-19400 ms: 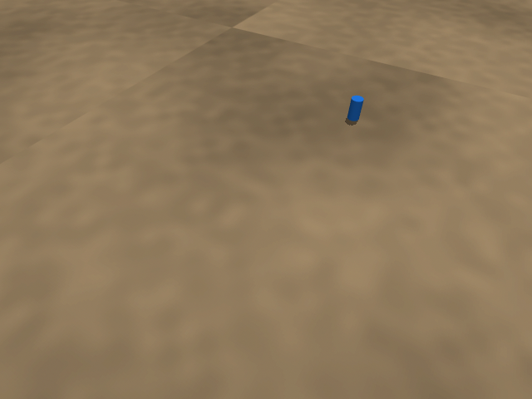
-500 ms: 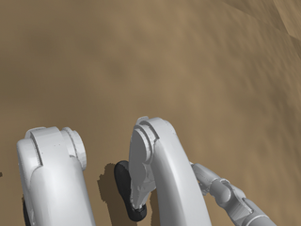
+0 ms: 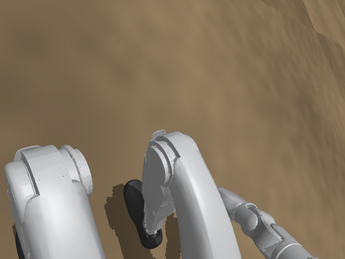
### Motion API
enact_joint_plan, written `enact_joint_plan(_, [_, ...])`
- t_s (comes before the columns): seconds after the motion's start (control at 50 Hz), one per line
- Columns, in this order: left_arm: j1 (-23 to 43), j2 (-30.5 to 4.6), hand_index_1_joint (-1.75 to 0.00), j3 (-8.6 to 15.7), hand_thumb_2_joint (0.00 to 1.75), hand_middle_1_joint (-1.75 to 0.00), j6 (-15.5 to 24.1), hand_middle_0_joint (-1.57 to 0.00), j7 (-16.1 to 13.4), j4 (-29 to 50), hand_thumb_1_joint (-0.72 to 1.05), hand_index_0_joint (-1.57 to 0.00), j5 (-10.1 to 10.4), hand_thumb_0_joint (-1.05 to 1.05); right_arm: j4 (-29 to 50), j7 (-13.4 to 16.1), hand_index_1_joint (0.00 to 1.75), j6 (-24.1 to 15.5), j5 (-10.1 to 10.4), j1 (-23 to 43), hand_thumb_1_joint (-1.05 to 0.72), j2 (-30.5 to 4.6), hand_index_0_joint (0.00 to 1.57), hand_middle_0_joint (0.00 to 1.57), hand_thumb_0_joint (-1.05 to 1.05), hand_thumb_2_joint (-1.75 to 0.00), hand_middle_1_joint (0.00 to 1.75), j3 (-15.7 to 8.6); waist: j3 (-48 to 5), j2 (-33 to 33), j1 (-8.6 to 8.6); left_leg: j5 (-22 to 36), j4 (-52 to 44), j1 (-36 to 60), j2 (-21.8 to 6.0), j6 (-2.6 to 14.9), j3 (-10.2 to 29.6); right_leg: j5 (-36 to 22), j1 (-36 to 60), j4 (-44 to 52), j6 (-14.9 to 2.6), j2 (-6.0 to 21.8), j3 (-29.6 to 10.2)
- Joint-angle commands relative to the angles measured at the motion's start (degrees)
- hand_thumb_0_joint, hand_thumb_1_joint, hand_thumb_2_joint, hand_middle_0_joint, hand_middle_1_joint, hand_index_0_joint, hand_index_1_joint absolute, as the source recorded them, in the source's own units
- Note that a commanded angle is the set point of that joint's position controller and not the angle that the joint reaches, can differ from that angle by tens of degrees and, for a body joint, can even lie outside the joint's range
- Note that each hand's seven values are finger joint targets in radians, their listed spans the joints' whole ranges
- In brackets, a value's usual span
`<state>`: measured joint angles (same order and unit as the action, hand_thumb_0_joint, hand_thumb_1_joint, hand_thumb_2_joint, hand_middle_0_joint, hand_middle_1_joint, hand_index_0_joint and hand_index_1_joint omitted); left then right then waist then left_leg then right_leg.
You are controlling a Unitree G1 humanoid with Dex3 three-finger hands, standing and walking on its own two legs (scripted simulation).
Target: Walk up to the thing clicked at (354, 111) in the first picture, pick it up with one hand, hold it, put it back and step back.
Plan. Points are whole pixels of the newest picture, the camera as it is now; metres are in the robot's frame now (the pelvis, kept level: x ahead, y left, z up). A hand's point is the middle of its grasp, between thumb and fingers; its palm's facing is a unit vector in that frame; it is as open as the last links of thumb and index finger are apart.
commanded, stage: close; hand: left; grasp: from the side
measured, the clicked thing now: out of the picture +0.40 +0.32 -0.20
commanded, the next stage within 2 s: settle in 0.32 s
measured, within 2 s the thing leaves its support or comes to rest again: leaves its support in 0.70 s
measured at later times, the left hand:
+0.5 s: hand out of the picture +0.40 +0.33 -0.17, palm faces +0.50 -0.87 +0.02, open 10.7 cm
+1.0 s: hand out of the picture +0.39 +0.35 -0.10, palm faces +0.49 -0.87 +0.00, open 10.9 cm
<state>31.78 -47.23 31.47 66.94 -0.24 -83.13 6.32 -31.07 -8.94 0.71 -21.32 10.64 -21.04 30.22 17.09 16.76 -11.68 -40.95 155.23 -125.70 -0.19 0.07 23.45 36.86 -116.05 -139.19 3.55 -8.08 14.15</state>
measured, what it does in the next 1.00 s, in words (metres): stands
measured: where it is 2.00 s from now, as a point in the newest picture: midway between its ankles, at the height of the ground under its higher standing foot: (104, 248)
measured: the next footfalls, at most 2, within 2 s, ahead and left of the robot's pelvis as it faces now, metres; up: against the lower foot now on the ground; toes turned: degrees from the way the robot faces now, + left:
none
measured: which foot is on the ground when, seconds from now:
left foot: down 0.00-1.00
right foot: down 0.00-1.00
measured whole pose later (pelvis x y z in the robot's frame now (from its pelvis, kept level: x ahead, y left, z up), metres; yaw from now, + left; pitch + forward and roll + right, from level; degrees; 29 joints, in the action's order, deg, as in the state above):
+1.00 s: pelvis +0.00 -0.01 +0.02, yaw +1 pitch +15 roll -18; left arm 30.4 -41.7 29.6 51.3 0.8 -61.7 5.5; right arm -32.9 -8.8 3.0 -16.1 4.5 -19.3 21.5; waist 10.2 12.1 -9.4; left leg -40.1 150.2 -127.4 -0.5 0.1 19.9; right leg 37.3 -117.8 -136.7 2.9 -5.5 12.3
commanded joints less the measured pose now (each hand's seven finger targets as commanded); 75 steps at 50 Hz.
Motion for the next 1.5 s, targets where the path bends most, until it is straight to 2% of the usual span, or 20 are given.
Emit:
enact_joint_plan(0.0, [11.5, -8.4, -0.49, -1.4, 0.55, -0.49, 3.5, -0.51, 0.1, 6.0, 0.13, -0.5, -1.0, 0.0, 0.8, 1.2, 0.3, 0.8, -0.3, 0.0, -0.88, -21.3, 0.2, 0.2, 0.0, -0.9, 0.3, -7.4, -27.1, -31.4, -8.25, 4.0, -22.5, 21.1, -4.6, -2.24, -3.6, -8.0, 9.1, 8.3, -3.45, -0.3, 7.9])
enact_joint_plan(0.22, [14.7, -10.4, -0.77, -1.2, 0.79, -0.76, 2.7, -0.75, -0.9, 4.1, 0.26, -0.75, -1.1, 0.0, 1.1, 1.6, 0.3, 1.0, 0.1, 0.1, -0.87, -20.9, 0.2, 0.2, 0.0, -0.89, 0.3, -6.9, -25.8, -29.7, -8.45, 1.4, -22.4, 18.5, -4.6, -1.55, -4.0, -6.5, 8.6, 9.6, -3.55, -0.5, 7.5])
enact_joint_plan(0.38, [16.0, -11.4, -1.0, -0.3, 0.99, -0.99, 2.9, -0.93, -1.6, 4.5, 0.28, -0.93, -1.6, 0.0, 1.0, 1.7, 0.3, 1.7, -0.3, -0.9, -0.87, -20.9, 0.2, 0.2, 0.0, -0.9, 0.3, -6.5, -27.6, -31.3, -8.88, 4.6, -22.6, 21.0, -5.0, -1.87, -3.7, -8.9, 10.4, 9.4, -3.55, -0.5, 7.5])
enact_joint_plan(0.6, [15.8, -13.1, -1.25, 1.2, 1.19, -1.23, 2.0, -1.1, -1.6, 11.2, 0.24, -1.09, -1.8, 0.0, 0.9, 1.4, 0.3, 2.2, 0.2, -1.6, -0.9, -21.3, 0.2, 0.2, 0.0, -0.9, 0.3, -7.7, -29.2, -35.9, -6.98, 4.6, -24.5, 23.3, -5.1, -2.41, -3.8, -8.4, 9.8, 8.4, -3.83, 0.1, 7.2])
enact_joint_plan(0.74, [14.8, -13.1, -1.28, 2.6, 1.18, -1.26, -1.4, -1.15, -0.9, 25.8, 0.22, -1.14, -1.9, 0.0, 0.0, 1.4, 0.3, 2.4, 1.3, -4.2, -0.9, -20.4, 0.2, 0.2, 0.0, -0.9, 0.3, -11.2, -37.9, -41.7, -4.4, 11.4, -25.1, 29.5, -5.0, -3.07, -6.0, -12.7, 10.8, 8.5, -4.4, 0.7, 5.2])
enact_joint_plan(0.78, [15.1, -10.6, -1.31, 1.0, 1.21, -1.29, -3.0, -1.17, -0.3, 29.3, 0.21, -1.16, -1.6, 0.0, 0.6, 1.3, 0.3, 2.5, 2.0, -4.9, -0.9, -20.3, 0.2, 0.2, 0.0, -0.9, 0.3, -12.5, -38.7, -42.8, -4.62, 10.6, -26.4, 29.5, -4.8, -3.19, -6.0, -12.2, 9.8, 8.6, -4.65, 1.0, 5.1])
enact_joint_plan(0.82, [13.8, -10.9, -1.31, 1.4, 1.21, -1.29, -5.3, -1.18, -0.1, 31.0, 0.22, -1.17, -1.5, 0.0, 0.1, 1.4, 0.3, 2.5, 2.9, -5.8, -0.9, -19.5, 0.2, 0.2, 0.0, -0.9, 0.3, -13.4, -39.5, -43.0, -3.14, 10.8, -26.5, 28.8, -4.6, -2.94, -7.1, -12.5, 9.5, 8.9, -4.86, 1.1, 4.2])
enact_joint_plan(0.88, [15.2, -5.4, -1.32, -2.8, 1.2, -1.3, -8.2, -1.19, 1.1, 33.6, 0.21, -1.19, -0.8, 0.0, -0.8, 1.3, 0.3, 2.6, 4.2, -8.0, -0.9, -18.1, 0.2, 0.2, 0.0, -0.9, 0.3, -14.7, -39.8, -41.8, -3.96, 9.0, -27.0, 26.7, -4.1, -2.53, -7.8, -11.6, 8.6, 9.8, -4.97, 1.4, 3.6])
enact_joint_plan(0.9, [14.1, -7.0, -1.33, -1.0, 1.2, -1.31, -9.0, -1.2, 1.2, 34.8, 0.21, -1.19, -0.6, 0.0, 0.0, 1.4, 0.3, 2.4, 4.7, -7.6, -0.9, -18.4, 0.2, 0.2, 0.0, -0.9, 0.3, -15.6, -40.1, -41.4, -2.44, 8.9, -27.2, 26.2, -4.0, -2.32, -8.1, -11.6, 8.3, 10.0, -5.03, 1.4, 3.4])
enact_joint_plan(0.94, [12.5, -3.9, -1.34, -3.1, 1.21, -1.33, -11.4, -1.23, 2.2, 34.6, 0.22, -1.23, -0.2, 0.0, -1.4, 1.5, 0.3, 2.4, 5.8, -9.1, -0.89, -17.4, 0.2, 0.2, 0.0, -0.9, 0.3, -16.6, -39.8, -39.2, -1.99, 6.3, -27.6, 24.6, -3.8, -1.91, -8.9, -9.6, 7.1, 11.0, -5.02, 1.6, 2.7])
enact_joint_plan(1.06, [12.8, -0.5, -1.35, -4.1, 1.21, -1.34, -15.9, -1.23, 4.3, 42.8, 0.23, -1.23, 1.6, 0.0, -1.0, 1.7, 0.3, 2.4, 8.8, -11.5, -0.88, -15.6, 0.2, 0.2, 0.0, -0.89, 0.3, -20.2, -44.3, -38.5, 0.61, 3.9, -30.4, 24.2, -2.9, -1.36, -10.0, -7.3, 5.5, 12.0, -5.5, 2.3, 1.2])
enact_joint_plan(1.08, [9.6, 0.9, -1.35, -4.0, 1.21, -1.33, -17.1, -1.22, 4.5, 39.8, 0.21, -1.22, 2.0, 0.0, -1.1, 1.8, 0.3, 2.5, 9.5, -11.4, -0.89, -15.1, 0.2, 0.2, 0.0, -0.9, 0.3, -20.4, -43.6, -35.9, 1.39, 2.5, -30.7, 22.9, -2.7, -1.03, -10.4, -5.9, 5.5, 12.9, -5.45, 2.4, 0.9])
enact_joint_plan(1.2, [11.8, 2.1, -1.35, -4.1, 1.22, -1.34, -19.7, -1.22, 5.3, 44.9, 0.22, -1.22, 2.6, 0.0, -1.1, 2.9, 0.3, 2.6, 11.7, -12.9, -0.88, -13.0, 0.2, 0.2, 0.0, -0.9, 0.3, -23.0, -47.0, -35.5, 3.31, 1.4, -32.9, 23.2, -2.2, -0.52, -12.4, -4.3, 5.2, 14.8, -5.86, 3.0, -1.2])
enact_joint_plan(1.24, [13.3, 3.9, -1.37, -5.2, 1.24, -1.35, -20.2, -1.24, 5.9, 45.6, 0.23, -1.24, 2.7, 0.0, -0.7, 3.2, 0.3, 2.5, 12.3, -12.9, -0.88, -12.4, 0.2, 0.2, 0.0, -0.89, 0.3, -23.7, -47.8, -34.6, 2.62, 1.7, -33.0, 23.5, -2.2, -0.43, -12.7, -4.5, 4.5, 15.3, -5.93, 3.3, -1.8])
enact_joint_plan(1.28, [13.5, 1.5, -1.36, -2.4, 1.23, -1.34, -20.1, -1.23, 5.9, 49.4, 0.24, -1.23, 3.2, 0.0, -1.1, 3.7, 0.3, 2.6, 12.7, -14.1, -0.88, -12.0, 0.2, 0.2, 0.0, -0.89, 0.3, -24.7, -51.5, -36.1, 4.61, 3.8, -33.7, 26.3, -2.1, -0.63, -13.3, -5.5, 5.2, 15.3, -6.15, 3.6, -2.6])
enact_joint_plan(1.32, [10.0, 3.9, -1.37, -3.4, 1.23, -1.35, -21.1, -1.23, 6.8, 46.8, 0.2, -1.23, 3.4, 0.0, -0.7, 3.9, 0.3, 2.7, 13.2, -14.5, -0.88, -11.7, 0.2, 0.2, 0.0, -0.9, 0.3, -25.2, -52.0, -35.3, 4.38, 4.7, -34.2, 26.7, -1.9, -0.52, -13.8, -5.9, 5.6, 15.8, -6.19, 3.8, -3.0])
enact_joint_plan(1.36, [13.6, 3.4, -1.36, -3.1, 1.23, -1.34, -21.0, -1.22, 7.2, 49.3, 0.19, -1.22, 3.8, 0.0, -1.3, 4.1, 0.3, 2.6, 13.5, -15.5, -0.88, -11.0, 0.2, 0.2, 0.0, -0.9, 0.3, -25.5, -53.2, -35.2, 3.85, 5.8, -34.1, 26.4, -1.8, -0.36, -14.4, -6.5, 6.8, 16.2, -6.17, 3.9, -3.6])
enact_joint_plan(1.38, [14.8, 1.8, -1.35, -1.7, 1.22, -1.33, -20.8, -1.21, 7.3, 51.7, 0.17, -1.21, 4.0, 0.0, -1.9, 4.3, 0.3, 2.6, 13.8, -15.8, -0.88, -10.7, 0.2, 0.2, 0.0, -0.9, 0.3, -25.9, -54.5, -34.9, 4.85, 6.1, -34.5, 26.7, -1.7, -0.3, -14.6, -6.4, 6.9, 16.4, -6.26, 4.0, -3.9])
enact_joint_plan(1.44, [12.4, 4.7, -1.35, -2.5, 1.22, -1.33, -22.2, -1.2, 8.7, 48.0, 0.16, -1.2, 4.7, 0.0, -2.5, 4.6, 0.3, 2.5, 14.2, -16.6, -0.88, -10.0, 0.2, 0.2, 0.0, -0.9, 0.3, -26.3, -54.6, -32.5, 4.28, 6.8, -34.2, 25.2, -1.4, 0.05, -15.8, -6.8, 9.1, 17.7, -5.95, 4.1, -4.6])
enact_joint_plan(1.48, [13.6, 4.0, -1.34, -1.8, 1.21, -1.32, -22.4, -1.19, 9.3, 49.3, 0.13, -1.19, 4.9, 0.0, -3.0, 4.8, 0.3, 2.3, 14.6, -16.9, -0.88, -9.7, 0.2, 0.2, 0.0, -0.9, 0.3, -27.1, -55.7, -31.9, 5.07, 6.9, -34.3, 25.2, -1.3, 0.21, -16.3, -6.7, 9.2, 18.1, -5.98, 4.3, -5.1])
